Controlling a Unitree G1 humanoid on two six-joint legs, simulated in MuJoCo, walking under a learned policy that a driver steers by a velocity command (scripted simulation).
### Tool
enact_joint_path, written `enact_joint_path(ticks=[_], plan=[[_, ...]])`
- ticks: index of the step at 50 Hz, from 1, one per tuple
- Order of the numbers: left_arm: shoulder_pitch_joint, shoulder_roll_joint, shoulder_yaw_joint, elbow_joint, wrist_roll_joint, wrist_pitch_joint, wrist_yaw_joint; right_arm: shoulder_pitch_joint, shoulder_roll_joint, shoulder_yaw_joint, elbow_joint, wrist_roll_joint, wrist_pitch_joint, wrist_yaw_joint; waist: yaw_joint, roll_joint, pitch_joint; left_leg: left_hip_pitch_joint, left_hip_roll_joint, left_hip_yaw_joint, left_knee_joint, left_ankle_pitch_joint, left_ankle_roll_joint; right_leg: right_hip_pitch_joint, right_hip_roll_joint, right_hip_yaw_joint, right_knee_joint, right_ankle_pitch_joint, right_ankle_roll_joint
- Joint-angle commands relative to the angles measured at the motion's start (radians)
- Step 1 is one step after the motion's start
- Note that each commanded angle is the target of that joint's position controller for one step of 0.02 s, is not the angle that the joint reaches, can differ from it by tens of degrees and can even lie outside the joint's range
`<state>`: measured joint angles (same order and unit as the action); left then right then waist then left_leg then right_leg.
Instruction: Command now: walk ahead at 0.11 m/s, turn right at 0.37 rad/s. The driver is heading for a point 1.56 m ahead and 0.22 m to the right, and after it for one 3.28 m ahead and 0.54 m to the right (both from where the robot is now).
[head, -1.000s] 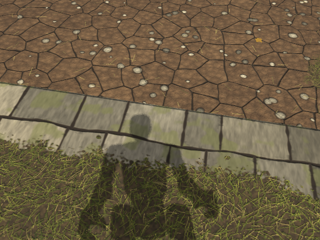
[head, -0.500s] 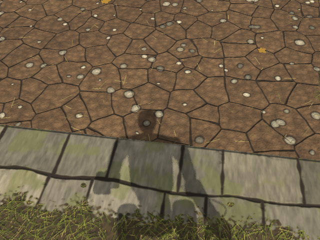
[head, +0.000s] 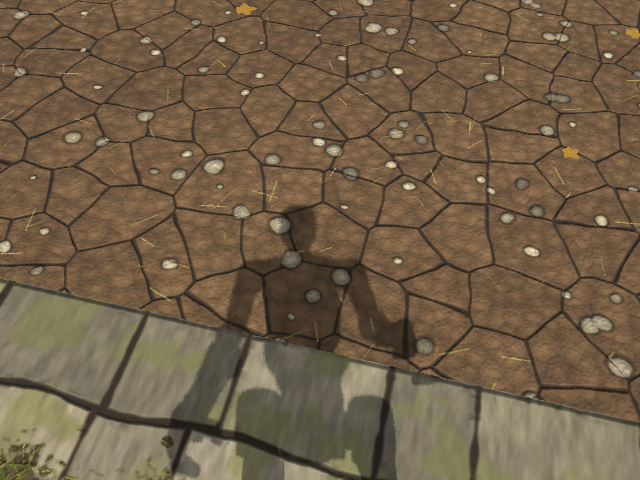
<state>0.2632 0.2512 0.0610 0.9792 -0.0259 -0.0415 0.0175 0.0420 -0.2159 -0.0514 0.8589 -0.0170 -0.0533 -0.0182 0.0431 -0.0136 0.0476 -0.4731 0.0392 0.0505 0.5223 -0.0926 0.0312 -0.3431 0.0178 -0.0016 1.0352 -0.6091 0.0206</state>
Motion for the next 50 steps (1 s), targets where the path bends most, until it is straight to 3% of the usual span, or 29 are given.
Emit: enact_joint_path(ticks=[1,3,5,11,14,15,16,17,18,19,20,21,24,28,31,34,35,36,37,38,39,41,43,50], plan=[[0.031,0.098,0.037,-0.065,-0.005,0.041,0.026,0.076,-0.134,-0.031,-0.034,0.008,0.017,-0.023,-0.051,0.121,-0.215,0.355,0.295,-0.258,-0.191,0.182,0.211,-0.275,-0.083,0.044,0.196,0.025,0.029],[0.058,0.068,0.04,-0.078,0.004,0.076,0.035,0.027,-0.142,-0.036,-0.029,-0.015,0.026,-0.028,-0.015,0.161,-0.147,0.162,0.257,-0.175,-0.269,-0.005,0.201,-0.163,-0.081,0.003,0.144,0.113,0.034],[0.062,0.058,0.043,-0.096,0.007,0.086,0.037,0.009,-0.151,-0.039,-0.027,-0.02,0.026,-0.035,-0.005,0.16,-0.137,0.127,0.263,-0.122,-0.292,-0.002,0.213,-0.132,-0.081,-0.015,0.074,0.153,0.025],[-0.008,0.087,0.047,-0.158,0.014,0.096,0.006,-0.025,-0.203,-0.054,-0.02,0.008,0.043,-0.049,-0.012,0.157,-0.169,0.179,0.304,-0.042,-0.286,-0.023,0.183,-0.005,-0.088,-0.053,-0.191,0.248,-0.015],[0.056,0.092,0.057,-0.15,0.022,0.106,-0.007,-0.036,-0.208,-0.057,-0.011,0.035,0.063,-0.044,0.025,0.129,-0.158,0.167,0.284,0.011,-0.197,-0.144,0.11,0.125,-0.048,-0.104,-0.409,0.344,-0.071],[0.084,0.108,0.066,-0.143,0.03,0.107,-0.007,-0.007,-0.177,-0.054,0.007,0.044,0.072,-0.04,0.031,0.067,-0.131,0.113,0.238,0.053,-0.086,-0.232,0.051,0.178,-0.043,-0.06,-0.519,0.383,-0.113],[0.084,0.201,0.088,-0.163,0.035,0.104,0.007,0.034,-0.12,-0.045,0.011,0.031,0.082,-0.031,0.001,-0.194,-0.066,-0.065,0.11,0.168,0.211,-0.37,-0.053,0.214,-0.238,0.256,-0.705,0.522,-0.205],[0.057,0.294,0.092,-0.209,0.049,0.089,0.01,-0.035,-0.124,-0.049,-0.043,0.013,0.074,-0.037,-0.009,-0.304,-0.023,-0.261,-0.032,0.073,0.428,-0.568,-0.1,0.166,-0.405,0.544,-0.775,0.617,-0.356],[0.045,0.267,0.085,-0.207,0.077,0.059,0.005,-0.102,-0.144,-0.056,-0.064,0.014,0.069,-0.04,0.008,-0.212,-0.048,-0.255,-0.026,-0.055,0.562,-0.536,-0.075,0.12,-0.389,0.507,-0.793,0.561,-0.369],[-0.011,0.242,0.077,-0.218,0.069,0.037,0.006,-0.075,-0.158,-0.063,-0.054,0.025,0.069,-0.041,-0.03,-0.18,-0.051,-0.26,-0.01,-0.084,0.593,-0.425,-0.058,0.129,-0.333,0.411,-0.779,0.536,-0.306],[-0.075,0.204,0.068,-0.233,0.05,0.029,0.007,-0.031,-0.171,-0.072,-0.021,0.017,0.07,-0.046,-0.055,-0.128,-0.071,-0.241,0.005,-0.098,0.601,-0.349,-0.053,0.138,-0.287,0.338,-0.755,0.522,-0.244],[-0.113,0.162,0.052,-0.241,0.037,0.027,0.01,-0.005,-0.18,-0.077,0.001,0.007,0.071,-0.049,-0.065,-0.117,-0.091,-0.214,0.01,-0.097,0.61,-0.297,-0.057,0.138,-0.265,0.29,-0.739,0.568,-0.216],[-0.079,0.101,0.025,-0.225,0.04,0.021,0.018,0.026,-0.147,-0.072,0.022,0.016,0.067,-0.042,-0.069,-0.094,-0.139,-0.137,0.006,-0.097,0.589,-0.211,-0.071,0.182,-0.229,0.213,-0.717,0.713,-0.223],[-0.061,0.119,0.027,-0.201,0.037,0.021,0.024,-0.018,-0.106,-0.047,0.019,0.022,0.063,-0.034,-0.036,-0.12,-0.125,-0.047,0.015,-0.094,0.297,-0.2,-0.089,0.236,-0.218,0.204,-0.71,0.681,-0.226],[-0.072,0.134,0.029,-0.191,0.04,0.03,0.017,-0.008,-0.127,-0.044,0.028,0.032,0.062,-0.024,-0.021,-0.131,-0.105,0.072,0.001,-0.063,0.183,-0.266,-0.088,0.185,-0.227,0.228,-0.706,0.658,-0.249],[-0.1,0.108,0.017,-0.176,0.026,0.036,0.013,0.052,-0.12,-0.037,0.059,0.029,0.053,-0.015,-0.057,-0.104,-0.085,0.197,-0.009,-0.041,-0.055,-0.133,-0.062,0.16,-0.204,0.233,-0.662,0.675,-0.219],[-0.087,0.104,0.014,-0.164,0.021,0.036,0.012,0.08,-0.126,-0.035,0.072,0.017,0.048,-0.009,-0.071,-0.079,-0.09,0.28,0.003,-0.057,-0.153,0.02,-0.045,0.135,-0.184,0.224,-0.647,0.668,-0.183],[-0.063,0.085,0.008,-0.16,0.031,0.03,0.011,0.114,-0.163,-0.039,0.084,0.001,0.044,-0.007,-0.059,-0.023,-0.129,0.378,0.07,-0.127,-0.144,0.197,-0.021,0.1,-0.143,0.198,-0.611,0.609,-0.138],[-0.019,0.088,0.014,-0.16,0.041,0.022,0.003,0.106,-0.231,-0.052,0.091,0.004,0.045,-0.007,0.004,0.103,-0.138,0.403,0.118,-0.154,-0.082,0.297,0.022,0.066,-0.058,0.122,-0.572,0.51,-0.104],[-0.04,0.069,0.01,-0.157,0.043,0.023,0.002,0.074,-0.184,-0.043,0.097,0.016,0.046,-0.001,0.001,0.167,-0.143,0.32,0.119,-0.165,-0.099,0.131,0.058,0.114,-0.021,0.074,-0.579,0.451,-0.073],[-0.098,0.087,0.014,-0.159,0.041,0.027,0.003,0.052,-0.143,-0.033,0.094,0.016,0.042,0.004,-0.021,0.143,-0.116,0.263,0.099,-0.162,-0.125,0.017,0.045,0.149,-0.021,0.069,-0.569,0.453,-0.062],[-0.139,0.093,0.019,-0.161,0.033,0.044,0.011,0.037,-0.149,-0.029,0.096,0.01,0.03,0.001,-0.034,0.105,-0.089,0.224,0.07,-0.134,-0.131,-0.031,0.007,0.163,-0.032,0.078,-0.563,0.521,-0.073],[-0.123,0.081,0.018,-0.146,0.036,0.053,0.01,0.061,-0.143,-0.024,0.117,0.011,0.021,-0.004,-0.035,0.08,-0.082,0.226,0.054,-0.115,-0.126,-0.054,-0.008,0.173,-0.043,0.09,-0.582,0.53,-0.084],[-0.112,0.07,0.016,-0.085,0.034,0.043,0.008,0.092,-0.133,-0.014,0.155,0.014,0.032,-0.019,-0.052,0.014,-0.043,0.256,0.031,-0.094,-0.113,-0.081,-0.009,0.137,-0.043,0.09,-0.615,0.489,-0.073]])
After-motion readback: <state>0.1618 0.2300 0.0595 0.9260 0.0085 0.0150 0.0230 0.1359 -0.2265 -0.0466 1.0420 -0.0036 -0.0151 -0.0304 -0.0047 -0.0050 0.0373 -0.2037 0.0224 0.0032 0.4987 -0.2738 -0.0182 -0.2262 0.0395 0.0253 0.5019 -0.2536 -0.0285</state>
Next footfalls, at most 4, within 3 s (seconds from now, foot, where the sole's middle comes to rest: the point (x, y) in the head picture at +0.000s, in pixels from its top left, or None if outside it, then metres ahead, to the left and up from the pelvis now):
0.32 right None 0.04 -0.13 -0.76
0.72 left None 0.10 0.10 -0.76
2.28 right None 0.42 -0.22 -0.76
2.66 left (328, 476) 0.45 0.01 -0.76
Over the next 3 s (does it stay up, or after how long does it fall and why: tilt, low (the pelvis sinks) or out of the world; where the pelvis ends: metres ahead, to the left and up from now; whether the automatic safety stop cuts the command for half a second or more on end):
stays up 0.35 -0.12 0.01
